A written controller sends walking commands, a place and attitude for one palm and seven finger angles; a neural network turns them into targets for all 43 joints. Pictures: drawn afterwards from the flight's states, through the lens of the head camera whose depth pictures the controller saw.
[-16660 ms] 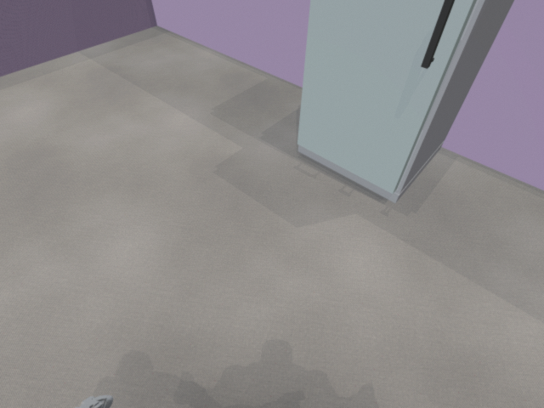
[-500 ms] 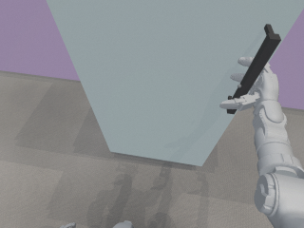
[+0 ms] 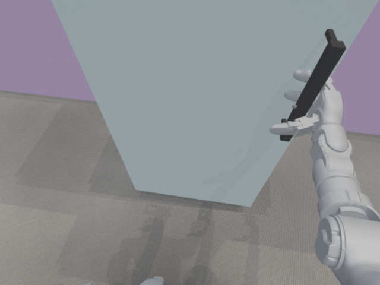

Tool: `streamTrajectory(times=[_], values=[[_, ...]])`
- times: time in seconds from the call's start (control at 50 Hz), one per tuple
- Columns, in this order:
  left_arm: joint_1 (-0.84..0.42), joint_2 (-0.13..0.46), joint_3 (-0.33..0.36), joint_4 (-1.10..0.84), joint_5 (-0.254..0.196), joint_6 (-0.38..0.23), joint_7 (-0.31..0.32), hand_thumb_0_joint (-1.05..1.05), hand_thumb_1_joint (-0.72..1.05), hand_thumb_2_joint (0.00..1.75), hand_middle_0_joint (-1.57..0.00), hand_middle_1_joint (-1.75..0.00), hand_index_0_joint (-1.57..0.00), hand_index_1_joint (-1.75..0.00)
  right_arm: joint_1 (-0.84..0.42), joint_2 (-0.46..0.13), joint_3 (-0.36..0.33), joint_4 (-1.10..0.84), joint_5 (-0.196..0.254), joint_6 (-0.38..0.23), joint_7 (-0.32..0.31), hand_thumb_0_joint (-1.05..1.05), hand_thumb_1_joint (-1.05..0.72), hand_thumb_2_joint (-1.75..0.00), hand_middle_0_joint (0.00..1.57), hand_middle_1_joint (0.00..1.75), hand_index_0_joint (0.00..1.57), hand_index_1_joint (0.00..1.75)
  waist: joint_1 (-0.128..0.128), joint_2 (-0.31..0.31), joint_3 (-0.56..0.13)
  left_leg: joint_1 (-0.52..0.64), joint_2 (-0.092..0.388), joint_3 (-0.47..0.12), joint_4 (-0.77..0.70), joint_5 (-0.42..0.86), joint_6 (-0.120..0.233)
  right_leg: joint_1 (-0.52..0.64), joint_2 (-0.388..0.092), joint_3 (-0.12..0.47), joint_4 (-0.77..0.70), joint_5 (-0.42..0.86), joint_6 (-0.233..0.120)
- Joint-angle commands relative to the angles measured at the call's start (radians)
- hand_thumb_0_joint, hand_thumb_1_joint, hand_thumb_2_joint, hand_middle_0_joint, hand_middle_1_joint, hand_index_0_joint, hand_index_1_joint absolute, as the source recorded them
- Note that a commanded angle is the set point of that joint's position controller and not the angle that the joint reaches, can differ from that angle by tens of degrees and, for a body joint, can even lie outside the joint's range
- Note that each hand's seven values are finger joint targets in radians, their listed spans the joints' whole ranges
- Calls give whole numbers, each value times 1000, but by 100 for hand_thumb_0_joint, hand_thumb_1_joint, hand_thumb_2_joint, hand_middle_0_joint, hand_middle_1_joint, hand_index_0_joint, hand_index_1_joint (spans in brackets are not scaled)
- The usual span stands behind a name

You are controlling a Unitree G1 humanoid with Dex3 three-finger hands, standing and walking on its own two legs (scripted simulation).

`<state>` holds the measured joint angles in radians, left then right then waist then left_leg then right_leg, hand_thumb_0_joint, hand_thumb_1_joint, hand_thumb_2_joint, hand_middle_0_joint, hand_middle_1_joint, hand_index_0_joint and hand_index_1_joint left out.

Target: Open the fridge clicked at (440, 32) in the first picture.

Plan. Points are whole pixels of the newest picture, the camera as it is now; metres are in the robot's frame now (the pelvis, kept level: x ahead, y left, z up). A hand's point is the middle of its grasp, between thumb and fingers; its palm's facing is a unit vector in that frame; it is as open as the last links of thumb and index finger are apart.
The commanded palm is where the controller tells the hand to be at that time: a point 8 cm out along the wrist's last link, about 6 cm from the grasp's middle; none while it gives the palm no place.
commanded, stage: slide the fingers in behind the handle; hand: right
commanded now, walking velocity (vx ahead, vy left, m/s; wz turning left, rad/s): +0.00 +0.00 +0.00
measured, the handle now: (303, 94) +0.52 -0.17 +0.12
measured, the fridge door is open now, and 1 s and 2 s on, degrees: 0 0 1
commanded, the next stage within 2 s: grip the handle and tug to test in 0.38 s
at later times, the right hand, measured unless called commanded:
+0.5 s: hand (294, 106) +0.47 -0.14 +0.13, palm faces +0.03 +1.00 +0.00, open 14.2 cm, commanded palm +0.44 -0.18 +0.13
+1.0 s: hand (295, 106) +0.47 -0.15 +0.13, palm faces +0.04 +1.00 -0.01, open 8.4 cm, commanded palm +0.44 -0.18 +0.13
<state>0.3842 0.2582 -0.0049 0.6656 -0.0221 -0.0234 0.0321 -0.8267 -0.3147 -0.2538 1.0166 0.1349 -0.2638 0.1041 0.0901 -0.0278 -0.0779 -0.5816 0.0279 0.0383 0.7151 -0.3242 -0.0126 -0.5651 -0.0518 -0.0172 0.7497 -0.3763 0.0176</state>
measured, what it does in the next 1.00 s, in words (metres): stands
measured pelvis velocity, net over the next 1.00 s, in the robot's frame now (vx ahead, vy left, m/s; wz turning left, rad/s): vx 0.01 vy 0.00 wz -0.01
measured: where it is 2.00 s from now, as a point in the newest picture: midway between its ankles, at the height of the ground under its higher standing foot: outside the picture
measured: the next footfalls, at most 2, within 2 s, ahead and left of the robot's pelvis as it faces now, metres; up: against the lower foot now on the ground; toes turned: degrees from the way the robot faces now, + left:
none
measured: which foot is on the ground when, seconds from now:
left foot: down 0.00-1.00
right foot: down 0.00-1.00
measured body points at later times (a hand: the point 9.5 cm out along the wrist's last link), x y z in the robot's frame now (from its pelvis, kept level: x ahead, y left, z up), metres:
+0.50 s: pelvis +0.01 +0.00 +0.00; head +0.06 +0.00 +0.45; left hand +0.07 +0.25 -0.12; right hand +0.46 -0.20 +0.13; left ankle +0.01 +0.13 -0.71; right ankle -0.01 -0.13 -0.71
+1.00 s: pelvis +0.01 +0.00 +0.00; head +0.07 +0.01 +0.45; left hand +0.07 +0.26 -0.12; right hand +0.47 -0.20 +0.13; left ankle +0.01 +0.13 -0.71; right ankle -0.01 -0.13 -0.71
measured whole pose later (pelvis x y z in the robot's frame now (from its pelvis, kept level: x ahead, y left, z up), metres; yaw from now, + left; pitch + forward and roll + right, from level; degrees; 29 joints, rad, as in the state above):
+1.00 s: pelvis +0.01 +0.00 +0.00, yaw -1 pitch +11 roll +1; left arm 0.36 0.26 0.00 0.67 -0.02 -0.01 0.03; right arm -0.79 -0.29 -0.23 0.96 0.14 -0.24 0.09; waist 0.07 -0.03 -0.08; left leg -0.56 0.03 0.05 0.71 -0.34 -0.01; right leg -0.54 -0.05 -0.01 0.74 -0.39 0.02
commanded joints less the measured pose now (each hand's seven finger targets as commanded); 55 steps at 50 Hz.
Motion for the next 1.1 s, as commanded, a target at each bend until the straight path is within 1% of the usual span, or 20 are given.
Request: streamTrajectory(times=[0.0,0.14,0.2,0.22,0.24,0.26,0.34,0.38,0.42,0.46,0.48,0.52,0.6,0.68,0.74,0.8,0.9,0.96,1.02,1.08], values=[[69,144,51,-80,4,-31,7,0,90,90,-20,-30,-20,-30,-479,-136,-3,-232,5,-68,16,0,50,-30,30,120,30,120,19,-5,-374,184,-52,4,-61,336,33,184,44,7,-85,289,-32],[61,141,52,-90,4,-27,5,0,90,90,-20,-30,-20,-30,-455,-125,0,-279,3,-65,9,0,50,-30,30,120,30,120,13,0,-382,188,-54,12,-51,371,35,213,37,13,-83,354,-28],[53,136,53,-93,4,-28,1,0,90,90,-20,-30,-20,-30,-452,-87,29,-320,5,-63,4,0,50,-30,30,120,30,120,11,-37,-397,183,-55,12,-51,380,36,244,37,13,-80,382,-24],[60,140,54,-95,6,-27,1,0,90,90,-20,-30,-20,-30,-417,-99,15,-298,5,-57,3,0,50,-30,30,120,30,120,8,8,-389,197,-56,14,-52,384,37,229,37,14,-79,384,-28],[54,140,54,-92,3,-25,2,0,90,90,-20,-30,-20,-30,-429,-107,14,-310,2,-56,1,0,50,-30,30,120,30,120,13,-3,-387,193,-54,12,-52,392,35,227,35,11,-80,383,-28],[48,133,51,-95,3,-25,0,0,90,90,-20,-30,-20,-30,-442,-60,53,-310,4,-51,5,0,50,-30,30,120,30,120,22,-8,-364,182,-55,14,-56,385,33,225,37,9,-83,370,-28],[54,136,53,-88,4,-23,4,0,90,90,-20,-30,-20,-30,-453,-92,31,-306,-4,-48,0,0,50,-30,30,120,30,120,16,-16,-376,181,-53,16,-50,383,36,236,35,18,-83,390,-25],[45,131,54,-90,4,-26,2,0,90,90,-20,-30,-20,-30,-460,-48,62,-334,1,-47,0,0,50,-30,30,120,30,120,20,-41,-389,166,-53,15,-52,387,35,264,36,16,-76,403,-24],[55,135,53,-84,7,-24,3,0,90,90,-20,-30,-20,-30,-445,-50,66,-311,-3,-43,-4,0,50,-30,30,120,30,120,23,4,-377,173,-56,19,-53,386,36,251,34,21,-77,405,-26],[48,131,55,-83,6,-25,1,0,90,90,-20,-30,-20,-30,-468,-30,86,-344,-5,-48,-5,0,50,-30,30,120,30,120,22,-38,-396,169,-53,17,-47,400,36,272,35,21,-74,426,-23],[46,131,55,-85,6,-27,0,0,90,90,-20,-30,-20,-30,-449,-29,78,-344,-1,-45,-7,0,45,-32,30,121,30,121,16,-47,-405,167,-54,17,-47,403,36,281,34,21,-71,434,-22],[53,137,56,-83,8,-25,0,0,90,90,-20,-30,-20,-30,-441,-45,69,-334,-1,-45,-8,0,36,-36,32,122,32,122,22,18,-390,186,-56,21,-51,406,35,257,34,25,-75,429,-26],[45,134,54,-77,6,-23,3,0,90,90,-20,-30,-20,-30,-478,-52,67,-311,-4,-43,-4,0,17,-44,33,125,33,125,28,2,-364,177,-53,17,-56,382,35,235,39,19,-80,367,-27],[46,131,54,-79,7,-25,3,0,90,90,-20,-30,-20,-30,-479,-41,77,-330,-6,-50,-1,0,-1,-52,35,127,35,127,22,-34,-402,177,-52,15,-50,399,36,265,41,20,-74,402,-26],[46,135,52,-80,7,-24,4,0,90,90,-20,-30,-20,-30,-429,-72,42,-298,4,-49,5,0,-15,-58,37,129,37,129,12,17,-393,209,-53,13,-54,417,35,230,43,14,-76,393,-30],[39,133,50,-82,4,-22,7,0,90,90,-20,-30,-20,-30,-463,-65,55,-294,5,-49,15,0,-29,-64,38,131,38,131,22,3,-356,196,-51,11,-59,394,34,212,44,10,-82,351,-31],[46,136,53,-80,5,-23,8,0,90,90,-20,-30,-20,-30,-476,-85,42,-301,3,-54,13,0,-53,-74,41,135,41,135,21,-6,-385,197,-51,10,-57,392,34,224,45,12,-79,355,-31],[48,133,52,-81,5,-24,6,0,90,90,-20,-30,-20,-30,-477,-47,73,-311,3,-56,14,0,-67,-80,43,137,43,137,25,-22,-394,182,-51,13,-54,393,34,247,43,18,-76,379,-28],[53,137,54,-79,8,-23,5,0,90,90,-20,-30,-20,-30,-476,-61,62,-300,3,-55,11,0,-81,-86,44,139,44,139,27,10,-382,190,-53,15,-55,395,34,231,43,19,-75,377,-32],[49,134,55,-77,5,-23,5,0,90,90,-20,-30,-20,-30,-461,-53,68,-307,2,-56,14,0,-90,-90,45,140,45,140,25,-10,-396,185,-52,14,-53,406,34,249,41,16,-74,394,-29]])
